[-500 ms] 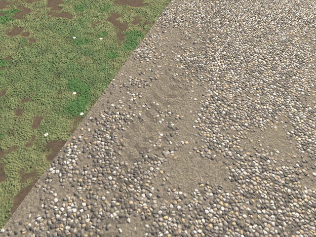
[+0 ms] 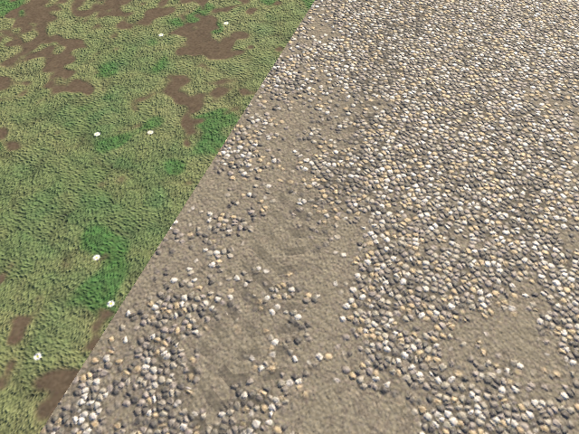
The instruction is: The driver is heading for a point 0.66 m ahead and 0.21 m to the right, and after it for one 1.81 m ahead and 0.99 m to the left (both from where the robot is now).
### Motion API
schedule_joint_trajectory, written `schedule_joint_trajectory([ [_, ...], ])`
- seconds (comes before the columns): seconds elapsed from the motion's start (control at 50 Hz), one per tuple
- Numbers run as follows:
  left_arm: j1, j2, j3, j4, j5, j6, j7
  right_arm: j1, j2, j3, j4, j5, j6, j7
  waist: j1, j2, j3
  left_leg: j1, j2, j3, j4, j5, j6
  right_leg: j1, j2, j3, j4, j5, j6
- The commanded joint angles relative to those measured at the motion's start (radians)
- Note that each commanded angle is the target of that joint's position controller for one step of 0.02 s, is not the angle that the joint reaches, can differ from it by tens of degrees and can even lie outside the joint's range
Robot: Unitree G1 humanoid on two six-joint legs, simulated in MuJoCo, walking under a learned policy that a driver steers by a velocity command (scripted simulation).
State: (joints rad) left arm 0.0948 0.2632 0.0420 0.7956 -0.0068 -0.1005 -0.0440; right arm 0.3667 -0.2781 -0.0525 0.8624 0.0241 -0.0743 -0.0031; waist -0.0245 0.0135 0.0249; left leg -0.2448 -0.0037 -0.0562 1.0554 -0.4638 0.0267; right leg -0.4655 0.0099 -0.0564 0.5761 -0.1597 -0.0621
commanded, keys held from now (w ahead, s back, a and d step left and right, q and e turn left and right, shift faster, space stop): w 0.14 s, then w+e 0.82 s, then q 0.04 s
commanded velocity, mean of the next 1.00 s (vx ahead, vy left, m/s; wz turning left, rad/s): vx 0.50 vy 0.00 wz -0.37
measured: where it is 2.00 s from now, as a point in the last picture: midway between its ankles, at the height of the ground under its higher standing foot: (373, 323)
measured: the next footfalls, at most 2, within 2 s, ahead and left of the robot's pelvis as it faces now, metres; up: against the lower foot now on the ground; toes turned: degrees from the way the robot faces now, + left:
left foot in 0.44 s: +0.42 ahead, +0.13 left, +0.00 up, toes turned -8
right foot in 0.98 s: +0.60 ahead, -0.21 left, +0.00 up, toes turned -29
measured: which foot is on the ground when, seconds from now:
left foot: up 0.00-0.42, down 0.44-0.96, up 0.98-1.00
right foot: down 0.00-0.46, up 0.48-0.96, down 0.98-1.00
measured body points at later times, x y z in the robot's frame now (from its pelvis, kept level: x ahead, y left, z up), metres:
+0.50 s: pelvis +0.27 +0.03 +0.00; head +0.31 +0.04 +0.45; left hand +0.29 +0.31 -0.14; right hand +0.46 -0.23 -0.08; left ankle +0.38 +0.14 -0.73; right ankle +0.10 -0.08 -0.69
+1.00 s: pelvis +0.51 -0.07 -0.01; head +0.54 -0.09 +0.44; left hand +0.80 +0.07 -0.09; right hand +0.41 -0.34 -0.14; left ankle +0.40 +0.14 -0.70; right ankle +0.57 -0.19 -0.73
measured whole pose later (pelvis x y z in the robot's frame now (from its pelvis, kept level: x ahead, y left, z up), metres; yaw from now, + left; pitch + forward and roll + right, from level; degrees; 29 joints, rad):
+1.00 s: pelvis +0.51 -0.07 -0.01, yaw -26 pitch +2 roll +2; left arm 0.07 0.28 0.07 0.67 -0.02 -0.02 -0.04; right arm 0.29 -0.30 -0.08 0.90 0.01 -0.05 -0.01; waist -0.05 -0.01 0.05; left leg -0.04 0.12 0.22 0.70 -0.50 -0.06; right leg -0.52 -0.01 -0.06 0.65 -0.16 -0.10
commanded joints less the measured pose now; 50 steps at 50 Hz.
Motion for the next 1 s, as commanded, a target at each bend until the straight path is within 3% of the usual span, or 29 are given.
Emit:
schedule_joint_trajectory([
  [0.02,0.153,0.126,0.033,-0.005,0.001,0.002,0.007,-0.085,-0.123,-0.022,-0.115,0.001,-0.041,-0.002,0.080,-0.065,-0.104,-0.493,0.100,-0.027,0.205,0.109,0.023,0.463,-0.301,0.454,-0.322,-0.077,-0.180],
  [0.06,0.104,0.091,0.023,-0.008,0.017,-0.007,0.002,-0.048,-0.098,-0.028,-0.103,-0.011,-0.016,-0.007,0.021,-0.101,-0.071,-0.373,0.144,-0.032,0.120,0.190,0.019,0.308,-0.243,0.343,-0.381,0.028,-0.165],
  [0.12,0.128,0.120,0.031,0.017,0.011,-0.020,0.009,-0.051,-0.066,-0.023,-0.104,-0.016,0.006,-0.013,0.003,-0.089,-0.043,-0.381,0.154,-0.014,0.037,0.258,-0.008,0.260,-0.227,0.247,-0.435,0.155,-0.187],
  [0.18,0.187,0.139,0.035,0.041,0.003,-0.010,0.026,-0.168,-0.057,-0.021,-0.141,-0.028,0.001,-0.015,0.032,-0.060,-0.013,-0.455,0.154,-0.004,-0.136,0.400,-0.034,0.301,-0.211,0.208,-0.447,0.237,-0.179],
  [0.26,0.253,0.158,0.039,0.062,-0.011,0.006,0.042,-0.311,-0.029,-0.011,-0.173,-0.021,-0.017,-0.001,0.080,-0.064,0.013,-0.406,0.100,0.019,-0.398,0.551,-0.049,0.326,-0.178,0.177,-0.437,0.185,-0.147],
  [0.34,0.315,0.161,0.043,0.083,-0.019,0.026,0.050,-0.418,-0.038,-0.009,-0.205,-0.009,-0.037,0.024,0.110,-0.082,0.034,-0.366,0.061,0.017,-0.529,0.529,-0.049,0.388,-0.211,0.232,-0.369,0.143,-0.144],
  [0.4,0.293,0.182,0.055,0.079,-0.020,0.038,0.059,-0.374,-0.086,-0.023,-0.199,-0.007,-0.053,0.031,0.061,-0.115,0.011,-0.254,0.045,0.007,-0.588,0.435,-0.022,0.423,-0.241,0.294,-0.286,0.165,-0.118],
  [0.42,0.273,0.180,0.055,0.073,-0.019,0.042,0.060,-0.299,-0.105,-0.034,-0.179,-0.008,-0.057,0.027,0.016,-0.119,-0.023,-0.143,0.031,0.025,-0.618,0.414,-0.003,0.408,-0.220,0.287,-0.215,0.236,-0.101],
  [0.44,0.267,0.147,0.045,0.065,-0.012,0.042,0.058,-0.162,-0.151,-0.056,-0.142,-0.016,-0.060,0.018,-0.045,-0.097,-0.119,0.071,0.051,0.017,-0.612,0.416,0.032,0.349,-0.158,0.250,-0.052,0.286,-0.070],
  [0.46,0.257,0.079,0.021,0.028,0.010,0.041,0.056,0.014,-0.223,-0.075,-0.124,-0.032,-0.059,0.007,-0.111,0.025,-0.289,0.365,0.243,-0.169,-0.578,0.396,0.095,0.169,-0.072,0.183,0.264,0.068,-0.029],
  [0.48,0.399,-0.015,-0.005,0.000,-0.015,0.021,0.052,0.053,-0.284,-0.087,-0.101,-0.036,-0.046,0.012,-0.037,0.339,-0.408,0.659,0.455,-0.602,-0.679,0.212,0.244,-0.202,0.053,0.120,0.580,-0.428,0.021],
  [0.5,0.359,0.101,0.020,0.019,-0.039,0.016,0.053,0.034,-0.172,-0.062,-0.116,-0.032,-0.043,0.012,-0.069,0.229,-0.352,0.597,0.429,-0.645,-0.744,0.046,0.226,-0.304,-0.011,0.206,0.706,-0.414,0.021],
  [0.52,0.264,0.158,0.039,-0.003,-0.044,0.017,0.054,-0.027,-0.116,-0.044,-0.123,-0.026,-0.044,0.008,-0.074,0.147,-0.216,0.469,0.392,-0.475,-0.759,0.063,0.179,-0.335,-0.051,0.193,0.722,-0.319,0.016],
  [0.54,0.226,0.144,0.040,-0.008,-0.036,0.023,0.057,-0.092,-0.095,-0.035,-0.124,-0.028,-0.042,0.009,-0.044,0.082,-0.146,0.338,0.348,-0.356,-0.783,0.169,0.156,-0.296,-0.092,0.173,0.700,-0.237,0.023],
  [0.56,0.211,0.131,0.044,-0.016,-0.024,0.029,0.056,-0.135,-0.069,-0.028,-0.119,-0.030,-0.041,0.011,-0.020,0.085,-0.089,0.241,0.314,-0.268,-0.815,0.241,0.150,-0.269,-0.116,0.173,0.653,-0.185,0.029],
  [0.58,0.222,0.111,0.047,-0.019,-0.024,0.041,0.051,-0.160,-0.061,-0.026,-0.113,-0.036,-0.044,0.011,0.007,0.110,-0.063,0.170,0.289,-0.194,-0.848,0.288,0.141,-0.216,-0.141,0.174,0.623,-0.150,0.032],
  [0.62,0.221,0.072,0.044,-0.031,-0.028,0.062,0.046,-0.176,-0.067,-0.032,-0.099,-0.035,-0.051,0.010,0.025,0.102,-0.034,0.108,0.276,-0.097,-0.894,0.371,0.151,-0.191,-0.150,0.156,0.594,-0.119,0.042],
  [0.66,0.187,0.062,0.043,-0.057,-0.021,0.076,0.046,-0.170,-0.092,-0.042,-0.082,-0.036,-0.057,0.006,0.030,0.070,-0.013,0.101,0.286,-0.031,-0.917,0.443,0.165,-0.226,-0.156,0.159,0.539,-0.064,0.054],
  [0.74,0.099,0.051,0.038,-0.093,-0.017,0.073,0.027,-0.157,-0.127,-0.054,-0.059,-0.036,-0.047,-0.005,0.010,0.049,0.007,0.134,0.269,0.107,-0.929,0.498,0.151,-0.235,-0.149,0.133,0.331,0.120,0.058],
  [0.82,-0.037,0.043,0.029,-0.146,-0.014,0.068,0.002,-0.112,-0.162,-0.064,-0.038,-0.022,-0.029,-0.011,-0.039,0.034,0.045,0.195,0.282,0.190,-0.918,0.494,0.131,-0.211,-0.130,0.062,0.161,0.172,0.039],
  [0.88,-0.086,0.061,0.033,-0.184,-0.014,0.072,-0.010,-0.088,-0.187,-0.074,-0.020,-0.005,-0.010,-0.010,-0.041,0.042,0.063,0.288,0.312,0.219,-0.865,0.556,0.108,-0.211,-0.112,0.027,0.099,0.078,0.004],
  [0.92,-0.050,0.089,0.048,-0.192,-0.012,0.077,-0.013,-0.102,-0.216,-0.082,-0.021,0.005,0.003,-0.012,-0.001,0.069,0.023,0.321,0.314,0.252,-0.746,0.846,0.088,-0.112,-0.056,-0.028,0.082,-0.026,-0.035],
  [0.94,0.035,0.116,0.065,-0.176,-0.013,0.079,-0.011,-0.114,-0.227,-0.085,-0.023,0.011,0.012,-0.014,0.052,0.075,-0.031,0.315,0.299,0.275,-0.612,1.008,0.073,0.008,-0.009,-0.062,0.064,-0.054,-0.060],
  [0.96,0.198,0.165,0.096,-0.131,-0.017,0.081,-0.003,-0.126,-0.215,-0.079,-0.028,0.013,0.019,-0.015,0.141,0.053,-0.113,0.244,0.257,0.308,-0.398,1.053,0.043,0.236,0.048,-0.081,0.001,0.001,-0.096],
  [0.98,0.348,0.253,0.130,-0.095,-0.012,0.088,0.019,-0.095,-0.161,-0.056,-0.039,-0.016,0.014,-0.016,0.190,-0.080,-0.203,-0.017,0.208,0.307,-0.077,0.738,-0.010,0.550,-0.070,0.134,-0.034,0.091,-0.153],
  [1.0,0.279,0.351,0.128,-0.118,-0.002,0.075,0.025,0.010,-0.021,-0.007,-0.084,-0.048,-0.013,-0.001,0.047,-0.324,-0.309,-0.416,0.008,0.191,0.260,-0.149,-0.073,0.812,-0.350,0.696,-0.152,0.095,-0.338],
])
